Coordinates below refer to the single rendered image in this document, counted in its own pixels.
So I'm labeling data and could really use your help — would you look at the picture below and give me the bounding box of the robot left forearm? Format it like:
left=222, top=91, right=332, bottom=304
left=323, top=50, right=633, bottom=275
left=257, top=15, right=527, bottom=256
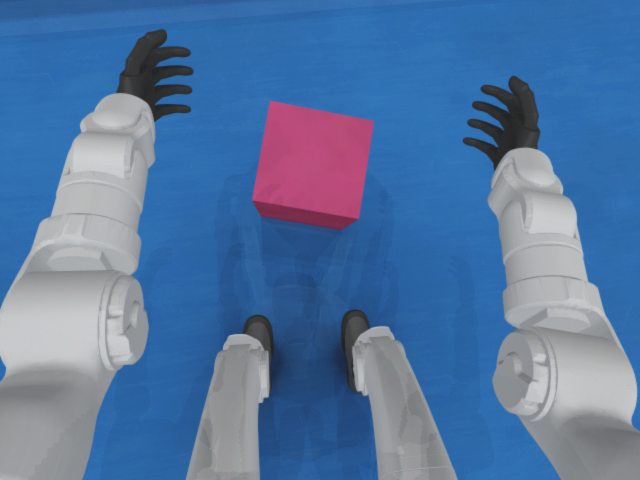
left=0, top=93, right=155, bottom=366

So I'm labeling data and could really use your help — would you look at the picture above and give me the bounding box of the robot right forearm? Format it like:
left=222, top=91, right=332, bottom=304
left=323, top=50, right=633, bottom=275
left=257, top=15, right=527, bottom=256
left=487, top=148, right=637, bottom=415

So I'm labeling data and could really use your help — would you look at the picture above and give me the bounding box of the robot left upper arm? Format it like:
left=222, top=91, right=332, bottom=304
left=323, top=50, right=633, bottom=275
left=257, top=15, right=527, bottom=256
left=0, top=270, right=149, bottom=480

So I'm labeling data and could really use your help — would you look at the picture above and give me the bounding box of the left robot foot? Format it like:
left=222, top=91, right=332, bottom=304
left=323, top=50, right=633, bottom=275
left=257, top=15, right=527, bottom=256
left=243, top=315, right=274, bottom=400

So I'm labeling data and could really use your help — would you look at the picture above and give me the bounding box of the robot left hand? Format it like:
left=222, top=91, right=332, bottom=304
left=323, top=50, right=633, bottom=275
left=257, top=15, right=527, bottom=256
left=116, top=29, right=194, bottom=122

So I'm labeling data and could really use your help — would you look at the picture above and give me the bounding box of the carton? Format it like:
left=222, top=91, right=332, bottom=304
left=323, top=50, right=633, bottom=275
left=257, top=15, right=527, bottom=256
left=252, top=101, right=374, bottom=230

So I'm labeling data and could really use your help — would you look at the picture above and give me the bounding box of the robot right hand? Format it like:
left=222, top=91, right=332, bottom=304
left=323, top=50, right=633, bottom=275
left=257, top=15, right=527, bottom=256
left=463, top=76, right=540, bottom=171

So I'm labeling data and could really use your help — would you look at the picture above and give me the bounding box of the left robot shin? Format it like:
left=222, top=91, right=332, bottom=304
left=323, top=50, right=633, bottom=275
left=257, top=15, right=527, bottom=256
left=214, top=334, right=264, bottom=368

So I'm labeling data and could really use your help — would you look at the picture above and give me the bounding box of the robot right upper arm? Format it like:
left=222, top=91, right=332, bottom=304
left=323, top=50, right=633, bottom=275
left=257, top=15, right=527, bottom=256
left=492, top=326, right=640, bottom=480

